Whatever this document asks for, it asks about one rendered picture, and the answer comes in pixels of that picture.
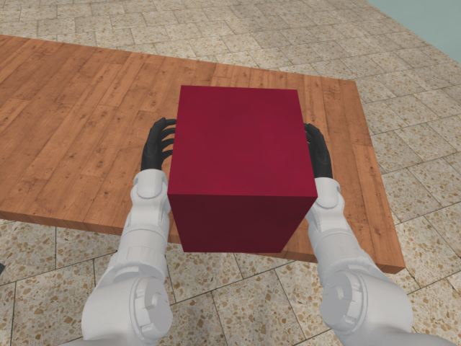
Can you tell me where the robot left forearm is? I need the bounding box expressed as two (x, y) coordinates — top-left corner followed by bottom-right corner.
(81, 169), (171, 337)

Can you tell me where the table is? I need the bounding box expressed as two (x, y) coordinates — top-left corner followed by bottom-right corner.
(0, 35), (406, 275)

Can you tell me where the right robot upper arm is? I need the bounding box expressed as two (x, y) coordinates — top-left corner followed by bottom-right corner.
(320, 269), (458, 346)

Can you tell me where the carton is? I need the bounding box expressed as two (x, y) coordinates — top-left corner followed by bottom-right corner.
(167, 85), (318, 253)

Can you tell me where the left robot upper arm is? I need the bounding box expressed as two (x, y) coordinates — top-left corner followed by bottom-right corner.
(57, 275), (173, 346)

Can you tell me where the robot right forearm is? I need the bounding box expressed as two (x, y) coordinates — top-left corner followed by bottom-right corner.
(305, 177), (412, 308)

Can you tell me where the left robot hand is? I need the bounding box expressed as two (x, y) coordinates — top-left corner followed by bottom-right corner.
(140, 117), (176, 171)

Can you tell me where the right robot hand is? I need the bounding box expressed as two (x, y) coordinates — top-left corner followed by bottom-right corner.
(304, 123), (333, 179)

